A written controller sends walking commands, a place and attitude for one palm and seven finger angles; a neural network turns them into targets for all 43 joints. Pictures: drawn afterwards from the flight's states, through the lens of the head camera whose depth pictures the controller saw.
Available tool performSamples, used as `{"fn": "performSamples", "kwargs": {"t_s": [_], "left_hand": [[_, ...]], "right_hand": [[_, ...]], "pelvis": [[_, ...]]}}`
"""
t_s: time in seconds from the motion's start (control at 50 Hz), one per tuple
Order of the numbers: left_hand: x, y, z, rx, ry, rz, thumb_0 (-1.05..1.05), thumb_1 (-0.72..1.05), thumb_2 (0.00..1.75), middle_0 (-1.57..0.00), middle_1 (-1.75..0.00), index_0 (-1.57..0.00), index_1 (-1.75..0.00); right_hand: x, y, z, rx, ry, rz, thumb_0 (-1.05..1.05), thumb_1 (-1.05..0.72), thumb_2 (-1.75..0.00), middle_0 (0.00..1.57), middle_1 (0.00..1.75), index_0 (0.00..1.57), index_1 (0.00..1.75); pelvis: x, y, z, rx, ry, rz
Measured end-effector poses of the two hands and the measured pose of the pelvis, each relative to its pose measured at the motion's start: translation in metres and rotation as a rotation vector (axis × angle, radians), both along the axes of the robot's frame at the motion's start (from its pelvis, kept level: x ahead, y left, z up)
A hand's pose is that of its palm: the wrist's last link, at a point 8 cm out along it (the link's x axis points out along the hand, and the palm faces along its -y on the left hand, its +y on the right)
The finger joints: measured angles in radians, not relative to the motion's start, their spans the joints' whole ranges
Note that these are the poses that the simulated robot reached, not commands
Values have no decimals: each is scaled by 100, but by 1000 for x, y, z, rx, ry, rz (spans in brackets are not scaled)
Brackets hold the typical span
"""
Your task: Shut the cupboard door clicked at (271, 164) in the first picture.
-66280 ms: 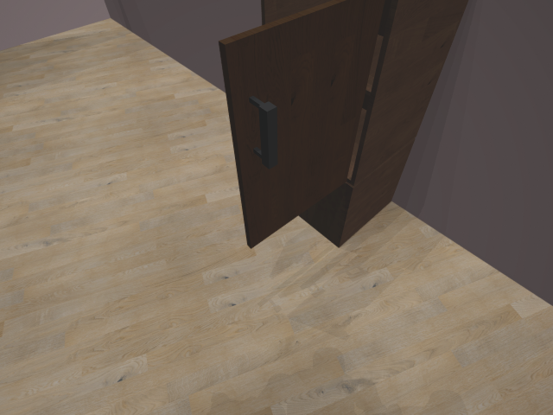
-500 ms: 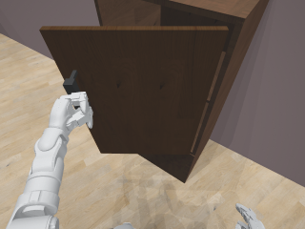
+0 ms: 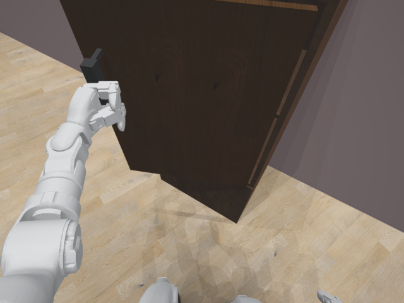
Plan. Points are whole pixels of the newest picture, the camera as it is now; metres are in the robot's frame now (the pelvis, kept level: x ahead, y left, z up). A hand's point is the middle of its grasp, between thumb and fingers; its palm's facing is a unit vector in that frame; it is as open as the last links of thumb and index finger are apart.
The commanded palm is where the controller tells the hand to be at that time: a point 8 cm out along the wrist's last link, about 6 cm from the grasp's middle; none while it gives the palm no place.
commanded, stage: push the door shut along its arc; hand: left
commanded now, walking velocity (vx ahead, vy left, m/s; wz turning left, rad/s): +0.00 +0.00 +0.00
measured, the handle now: (104, 85) +0.53 +0.21 +0.11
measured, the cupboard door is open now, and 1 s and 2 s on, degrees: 23 11 8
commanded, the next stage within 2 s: pull the fist back off the door in 0.96 s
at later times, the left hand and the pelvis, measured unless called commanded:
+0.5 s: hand (148, 90) +0.51 +0.11 +0.11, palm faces -0.30 -0.95 -0.02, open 3.0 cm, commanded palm +0.52 +0.16 +0.11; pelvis +0.01 -0.01 -0.01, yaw -2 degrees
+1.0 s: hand (158, 79) +0.55 +0.09 +0.11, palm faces -0.39 -0.92 -0.01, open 3.1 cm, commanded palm +0.57 +0.12 +0.11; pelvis +0.01 -0.01 -0.03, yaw -2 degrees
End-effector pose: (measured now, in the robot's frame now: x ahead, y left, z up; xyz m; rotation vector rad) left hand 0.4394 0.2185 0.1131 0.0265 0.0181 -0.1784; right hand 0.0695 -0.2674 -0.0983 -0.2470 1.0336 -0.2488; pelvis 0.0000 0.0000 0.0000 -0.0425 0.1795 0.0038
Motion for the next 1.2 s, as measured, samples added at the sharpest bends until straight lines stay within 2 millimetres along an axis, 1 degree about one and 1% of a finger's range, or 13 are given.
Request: {"fn": "performSamples", "kwargs": {"t_s": [0.06,0.14,0.28,0.38,0.48,0.6,0.8,0.92,1.08,1.1,1.16,1.2], "left_hand": [[9,-8,0,7,0,-34,2,90,90,-130,-150,-132,-150],[21,-25,-2,-2,7,-83,2,90,90,-130,-150,-131,-150],[45,-46,-1,-12,11,-106,2,90,90,-130,-150,-130,-150],[61,-52,2,-12,14,-106,2,90,90,-130,-150,-130,-150],[69,-50,1,-4,25,-124,0,87,90,-130,-150,-130,-150],[79,-51,1,6,38,-149,-2,86,91,-130,-150,-130,-150],[97,-59,0,-8,45,-193,-2,91,95,-130,-150,-130,-150],[106,-63,1,-12,48,-211,-1,92,96,-130,-150,-130,-150],[114,-71,3,3,43,-237,0,97,98,-130,-150,-130,-150],[116,-71,2,-30,47,-211,1,96,98,-130,-150,-130,-150],[118,-73,-2,-126,58,-31,2,90,95,-130,-150,-130,-150],[117,-77,-5,-154,61,86,1,88,93,-130,-150,-130,-150]], "right_hand": [[-11,1,-3,-1,23,-14,0,-91,-90,20,30,21,30],[-25,3,-6,1,53,-40,0,-91,-90,21,30,21,30],[-49,2,-8,7,92,-91,0,-91,-90,21,30,21,30],[-66,-1,-10,13,136,-124,0,-91,-90,21,30,21,30],[-77,-6,-12,15,186,-141,0,-91,-90,21,30,21,30],[-79,-15,-14,-7,224,-137,0,-91,-90,21,30,21,30],[-67,-27,-17,-48,219,-113,0,-91,-90,21,29,21,30],[-63,-25,-20,-56,211,-109,0,-91,-90,20,29,21,30],[-68,-15,-27,-41,238,-108,0,-91,-90,21,30,21,30],[-69,-13,-27,-36,240,-110,0,-91,-90,21,30,21,30],[-71,-5,-28,0,243,-102,0,-91,-90,20,29,21,30],[-73,2,-29,32,247,-89,0,-91,-90,20,29,20,30]], "pelvis": [[0,3,-2,-3,15,-3],[0,5,-4,-3,31,-12],[2,4,-6,-1,57,-31],[5,1,-8,2,78,-43],[8,-4,-10,3,95,-44],[8,-10,-14,-5,118,-32],[8,-13,-22,-12,159,-24],[9,-12,-26,-18,176,-25],[10,-8,-30,-23,193,-24],[10,-8,-30,-25,195,-25],[11,-6,-30,-24,206,-27],[12,-6,-28,-21,209,-31]]}}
